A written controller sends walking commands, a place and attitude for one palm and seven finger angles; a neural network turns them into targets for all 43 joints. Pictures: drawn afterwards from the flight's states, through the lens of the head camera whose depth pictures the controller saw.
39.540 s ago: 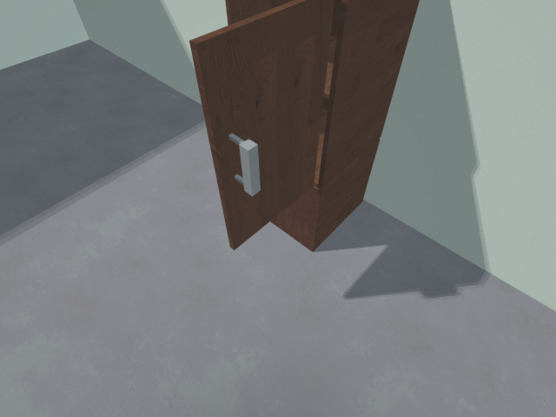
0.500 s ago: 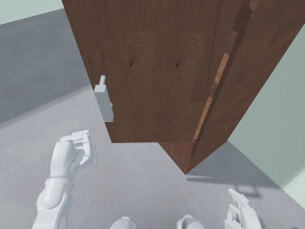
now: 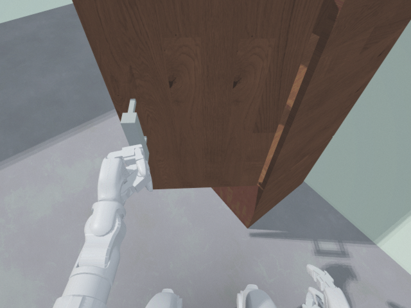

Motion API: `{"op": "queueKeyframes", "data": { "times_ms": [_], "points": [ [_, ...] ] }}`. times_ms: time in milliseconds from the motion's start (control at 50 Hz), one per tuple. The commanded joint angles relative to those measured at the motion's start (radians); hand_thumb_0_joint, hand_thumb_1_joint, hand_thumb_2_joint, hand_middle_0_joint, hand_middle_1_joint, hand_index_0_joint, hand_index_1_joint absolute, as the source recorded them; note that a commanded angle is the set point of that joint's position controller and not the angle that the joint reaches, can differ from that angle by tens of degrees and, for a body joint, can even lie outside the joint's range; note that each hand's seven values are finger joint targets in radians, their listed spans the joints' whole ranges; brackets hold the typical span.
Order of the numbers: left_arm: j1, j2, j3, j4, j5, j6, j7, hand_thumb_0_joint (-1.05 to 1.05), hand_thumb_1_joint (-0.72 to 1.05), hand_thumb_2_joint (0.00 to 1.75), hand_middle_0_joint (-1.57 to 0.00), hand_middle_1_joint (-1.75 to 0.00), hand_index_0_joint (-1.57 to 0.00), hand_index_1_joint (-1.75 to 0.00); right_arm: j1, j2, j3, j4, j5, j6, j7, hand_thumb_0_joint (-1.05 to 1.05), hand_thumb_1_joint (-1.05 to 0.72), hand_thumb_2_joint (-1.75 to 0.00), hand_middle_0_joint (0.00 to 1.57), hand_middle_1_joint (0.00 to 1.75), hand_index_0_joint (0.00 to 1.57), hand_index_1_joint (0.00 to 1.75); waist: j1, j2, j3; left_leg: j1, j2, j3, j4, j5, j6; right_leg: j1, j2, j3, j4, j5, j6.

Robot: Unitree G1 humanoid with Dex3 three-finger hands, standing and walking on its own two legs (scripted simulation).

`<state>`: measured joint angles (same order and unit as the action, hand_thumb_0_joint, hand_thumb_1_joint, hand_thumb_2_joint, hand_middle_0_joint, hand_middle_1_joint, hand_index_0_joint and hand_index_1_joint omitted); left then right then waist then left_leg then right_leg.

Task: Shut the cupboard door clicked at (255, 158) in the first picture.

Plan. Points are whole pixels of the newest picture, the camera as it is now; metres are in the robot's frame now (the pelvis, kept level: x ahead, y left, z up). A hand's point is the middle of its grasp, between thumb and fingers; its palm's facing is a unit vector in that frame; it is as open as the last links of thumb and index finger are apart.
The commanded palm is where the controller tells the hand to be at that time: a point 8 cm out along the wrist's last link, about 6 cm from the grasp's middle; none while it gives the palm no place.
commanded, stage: bring the fist close to the handle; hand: left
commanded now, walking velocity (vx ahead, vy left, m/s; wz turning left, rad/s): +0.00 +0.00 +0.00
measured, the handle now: (137, 131) +0.46 +0.16 +0.06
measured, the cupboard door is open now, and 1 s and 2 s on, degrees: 55 51 34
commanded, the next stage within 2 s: push the door shut along its arc in 0.42 s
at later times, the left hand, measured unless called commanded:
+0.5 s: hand (153, 169) +0.36 +0.11 +0.06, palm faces +0.02 -1.00 -0.02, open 3.1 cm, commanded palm +0.34 +0.17 +0.06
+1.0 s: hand (156, 150) +0.41 +0.11 +0.06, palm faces -0.07 -1.00 -0.04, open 3.1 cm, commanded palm +0.40 +0.16 +0.06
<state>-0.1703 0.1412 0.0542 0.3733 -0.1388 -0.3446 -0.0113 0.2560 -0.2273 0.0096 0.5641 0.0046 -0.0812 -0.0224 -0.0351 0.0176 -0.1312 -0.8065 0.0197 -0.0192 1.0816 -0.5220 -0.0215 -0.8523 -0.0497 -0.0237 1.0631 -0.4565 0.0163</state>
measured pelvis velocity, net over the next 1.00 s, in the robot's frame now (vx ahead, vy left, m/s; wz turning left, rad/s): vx -0.01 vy -0.01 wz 0.00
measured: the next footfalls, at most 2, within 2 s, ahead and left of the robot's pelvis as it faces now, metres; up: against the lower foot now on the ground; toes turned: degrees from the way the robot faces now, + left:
none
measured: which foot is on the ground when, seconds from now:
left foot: down 0.00-1.00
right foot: down 0.00-1.00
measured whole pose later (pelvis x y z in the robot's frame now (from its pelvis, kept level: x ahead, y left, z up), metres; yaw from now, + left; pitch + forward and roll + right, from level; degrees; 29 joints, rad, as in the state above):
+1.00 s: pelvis -0.01 -0.01 +0.00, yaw +0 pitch +16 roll +1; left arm -0.54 0.21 0.15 0.80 -0.13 -0.43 -0.12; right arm 0.29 -0.24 0.00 0.62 0.01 -0.03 -0.03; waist -0.07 0.01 -0.12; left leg -0.86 0.02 -0.01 1.08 -0.49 -0.03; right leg -0.92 -0.05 -0.02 1.07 -0.43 0.01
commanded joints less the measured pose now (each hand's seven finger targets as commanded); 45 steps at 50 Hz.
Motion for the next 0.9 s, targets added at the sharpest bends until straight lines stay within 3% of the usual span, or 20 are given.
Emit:
{"op": "queueKeyframes", "data": {
  "times_ms": [0,40,80,100,140,200,220,240,300,380,460,540,560,660,780,840,880],
  "points": [
    [-0.356,0.062,0.032,-0.166,0.003,-0.081,0.027,0.00,0.90,0.90,-1.30,-1.50,-1.30,-1.50,0.004,-0.126,-0.060,-0.111,-0.002,-0.037,-0.006,0.00,-0.90,-0.90,0.20,0.30,0.20,0.30,-0.018,-0.035,-0.321,0.117,-0.022,0.019,-0.155,0.276,0.021,0.221,0.038,-0.020,-0.130,0.252,-0.033],
    [-0.283,0.096,0.075,-0.149,0.008,-0.083,0.038,0.00,0.90,0.90,-1.30,-1.50,-1.30,-1.50,0.008,-0.130,-0.063,-0.121,-0.005,-0.028,-0.002,0.00,-0.90,-0.90,0.20,0.30,0.20,0.30,0.012,-0.011,-0.343,0.125,-0.025,0.026,-0.162,0.313,0.022,0.253,0.041,-0.018,-0.128,0.289,-0.038],
    [-0.273,0.076,0.060,-0.154,0.013,-0.087,0.040,0.00,0.90,0.90,-1.30,-1.50,-1.30,-1.50,0.011,-0.123,-0.063,-0.127,-0.005,-0.018,0.005,0.00,-0.90,-0.90,0.20,0.30,0.20,0.30,0.010,-0.041,-0.360,0.121,-0.023,0.034,-0.168,0.337,0.021,0.286,0.038,-0.017,-0.126,0.330,-0.035],
    [-0.255,0.069,0.059,-0.156,0.012,-0.089,0.041,0.00,0.90,0.90,-1.30,-1.50,-1.30,-1.50,0.009,-0.120,-0.064,-0.129,-0.006,-0.015,0.008,0.00,-0.90,-0.90,0.20,0.30,0.20,0.30,0.015,-0.019,-0.353,0.123,-0.025,0.042,-0.168,0.340,0.020,0.288,0.038,-0.014,-0.130,0.339,-0.034],
    [-0.221,0.099,0.090,-0.140,0.008,-0.091,0.042,0.00,0.90,0.90,-1.30,-1.50,-1.30,-1.50,0.017,-0.125,-0.064,-0.133,-0.006,-0.006,0.008,0.00,-0.90,-0.90,0.20,0.30,0.20,0.30,0.019,-0.063,-0.328,0.103,-0.024,0.039,-0.178,0.328,0.023,0.307,0.041,-0.013,-0.142,0.335,-0.034],
    [-0.287,0.094,0.079,-0.122,0.012,-0.102,0.040,0.00,0.90,0.90,-1.30,-1.50,-1.30,-1.50,0.007,-0.123,-0.061,-0.126,-0.004,0.003,0.006,0.00,-0.90,-0.90,0.20,0.30,0.20,0.30,-0.005,-0.085,-0.275,0.073,-0.024,0.045,-0.182,0.250,0.024,0.278,0.037,-0.002,-0.163,0.262,-0.026],
    [-0.321,0.089,0.068,-0.129,0.014,-0.110,0.040,0.00,0.90,0.90,-1.30,-1.50,-1.30,-1.50,0.002,-0.124,-0.060,-0.125,-0.004,0.003,0.004,0.00,-0.90,-0.90,0.20,0.30,0.20,0.30,-0.010,-0.055,-0.266,0.077,-0.026,0.046,-0.181,0.234,0.025,0.263,0.036,0.000,-0.166,0.242,-0.027],
    [-0.353,0.092,0.063,-0.156,0.016,-0.122,0.040,0.00,0.90,0.90,-1.30,-1.50,-1.30,-1.50,0.007,-0.124,-0.062,-0.122,-0.004,0.001,0.000,0.00,-0.90,-0.90,0.20,0.30,0.20,0.30,-0.014,-0.027,-0.276,0.096,-0.025,0.043,-0.180,0.243,0.027,0.258,0.038,-0.002,-0.164,0.246,-0.031],
    [-0.373,0.057,0.035,-0.140,0.009,-0.139,0.032,0.00,0.90,0.90,-1.30,-1.50,-1.30,-1.50,0.003,-0.122,-0.065,-0.107,-0.006,-0.008,0.000,0.00,-0.90,-0.90,0.20,0.30,0.20,0.30,-0.022,-0.027,-0.302,0.112,-0.025,0.043,-0.170,0.239,0.027,0.246,0.038,-0.002,-0.160,0.243,-0.029],
    [-0.357,0.076,0.051,-0.111,0.006,-0.139,0.020,0.00,0.90,0.90,-1.30,-1.50,-1.30,-1.50,0.008,-0.127,-0.067,-0.100,-0.005,-0.010,-0.003,0.00,-0.90,-0.90,0.20,0.30,0.20,0.30,-0.013,-0.032,-0.326,0.107,-0.027,0.041,-0.170,0.256,0.026,0.265,0.036,-0.002,-0.153,0.267,-0.030],
    [-0.336,0.083,0.063,-0.078,0.006,-0.125,0.017,0.00,0.90,0.90,-1.30,-1.50,-1.30,-1.50,0.008,-0.128,-0.065,-0.104,-0.002,-0.003,-0.002,0.00,-0.90,-0.90,0.20,0.30,0.20,0.30,-0.008,-0.052,-0.302,0.096,-0.029,0.043,-0.180,0.244,0.028,0.271,0.036,-0.001,-0.164,0.254,-0.029],
    [-0.402,0.102,0.068,-0.093,0.011,-0.132,0.020,0.00,0.90,0.90,-1.30,-1.50,-1.30,-1.50,0.012,-0.131,-0.066,-0.104,-0.004,-0.002,-0.007,0.00,-0.90,-0.90,0.20,0.30,0.20,0.30,-0.019,-0.050,-0.315,0.100,-0.028,0.039,-0.173,0.250,0.031,0.269,0.037,0.003,-0.158,0.263,-0.029],
    [-0.422,0.104,0.068,-0.089,0.015,-0.137,0.018,0.00,0.90,0.90,-1.30,-1.50,-1.30,-1.50,0.008,-0.128,-0.065,-0.100,-0.004,-0.002,-0.006,0.00,-0.90,-0.90,0.20,0.30,0.20,0.30,-0.019,-0.026,-0.320,0.106,-0.028,0.042,-0.171,0.248,0.029,0.260,0.035,0.005,-0.155,0.265,-0.029],
    [-0.548,0.119,0.069,0.012,0.019,-0.144,-0.008,0.00,0.90,0.90,-1.30,-1.50,-1.30,-1.50,0.019,-0.133,-0.062,-0.076,-0.002,-0.001,-0.011,0.00,-0.90,-0.90,0.20,0.30,0.20,0.30,-0.048,-0.043,-0.296,0.091,-0.026,0.034,-0.162,0.213,0.030,0.216,0.037,0.005,-0.154,0.229,-0.027],
    [-0.630,0.175,0.127,0.112,0.005,-0.137,-0.049,0.00,0.90,0.90,-1.30,-1.50,-1.30,-1.50,0.040,-0.139,-0.063,-0.068,0.002,0.006,-0.012,0.00,-0.90,-0.90,0.20,0.30,0.20,0.30,-0.042,-0.049,-0.362,0.066,-0.030,0.041,-0.151,0.234,0.030,0.254,0.036,0.020,-0.144,0.268,-0.026],
    [-0.687,0.176,0.119,0.129,-0.002,-0.144,-0.079,0.00,0.90,0.90,-1.30,-1.50,-1.30,-1.50,0.057,-0.143,-0.065,-0.065,0.004,0.008,-0.012,0.00,-0.90,-0.90,0.20,0.30,0.20,0.30,-0.051,-0.020,-0.365,0.071,-0.030,0.039,-0.147,0.244,0.032,0.240,0.039,0.018,-0.139,0.278,-0.029],
    [-0.756,0.181,0.115,0.189,-0.001,-0.142,-0.093,0.00,0.90,0.90,-1.30,-1.50,-1.30,-1.50,0.064,-0.144,-0.064,-0.050,0.007,0.011,-0.013,0.00,-0.90,-0.90,0.20,0.30,0.20,0.30,-0.070,-0.040,-0.330,0.050,-0.029,0.034,-0.144,0.205,0.031,0.209,0.038,0.019,-0.146,0.238,-0.025]
  ]
}}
